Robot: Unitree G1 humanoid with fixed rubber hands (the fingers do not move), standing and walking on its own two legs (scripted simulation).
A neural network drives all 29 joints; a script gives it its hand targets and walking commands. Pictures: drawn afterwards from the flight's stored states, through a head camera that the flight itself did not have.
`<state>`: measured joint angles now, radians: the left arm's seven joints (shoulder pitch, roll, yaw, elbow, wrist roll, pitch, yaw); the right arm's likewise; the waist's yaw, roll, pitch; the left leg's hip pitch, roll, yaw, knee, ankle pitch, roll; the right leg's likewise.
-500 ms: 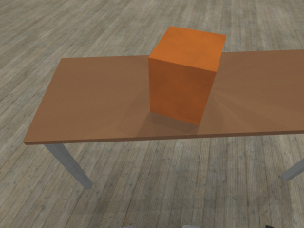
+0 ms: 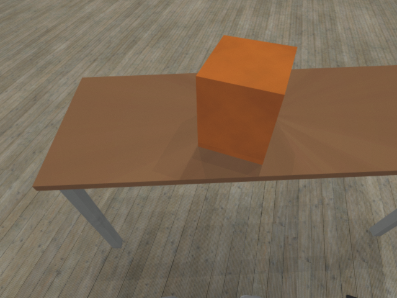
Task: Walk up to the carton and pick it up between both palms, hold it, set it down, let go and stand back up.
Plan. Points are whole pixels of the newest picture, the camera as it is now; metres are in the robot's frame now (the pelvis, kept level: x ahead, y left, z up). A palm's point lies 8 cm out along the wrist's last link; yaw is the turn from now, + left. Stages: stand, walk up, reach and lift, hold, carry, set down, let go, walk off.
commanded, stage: walk up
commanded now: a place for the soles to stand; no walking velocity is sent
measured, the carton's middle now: (243, 101) +0.62 -0.10 +0.03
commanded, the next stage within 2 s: none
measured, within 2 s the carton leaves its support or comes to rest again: neither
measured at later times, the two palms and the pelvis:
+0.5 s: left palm out of the picture +0.07 +0.33 -0.10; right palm out of the picture +0.08 -0.30 -0.11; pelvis +0.00 +0.01 +0.00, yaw +0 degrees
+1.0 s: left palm out of the picture +0.06 +0.34 -0.10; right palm out of the picture +0.07 -0.28 -0.11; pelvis -0.01 +0.02 +0.00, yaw +0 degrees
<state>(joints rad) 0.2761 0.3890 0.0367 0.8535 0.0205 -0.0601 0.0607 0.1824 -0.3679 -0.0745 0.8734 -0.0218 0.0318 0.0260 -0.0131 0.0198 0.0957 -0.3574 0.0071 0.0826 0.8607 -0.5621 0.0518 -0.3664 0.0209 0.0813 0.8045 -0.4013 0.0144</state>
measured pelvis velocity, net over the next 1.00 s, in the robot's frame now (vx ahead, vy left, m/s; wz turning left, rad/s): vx -0.01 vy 0.02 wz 0.00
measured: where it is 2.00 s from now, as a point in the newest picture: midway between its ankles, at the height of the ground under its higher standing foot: outside the picture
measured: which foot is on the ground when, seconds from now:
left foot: down 0.00-1.00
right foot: down 0.00-0.52, up 0.54-0.74, down 0.76-1.00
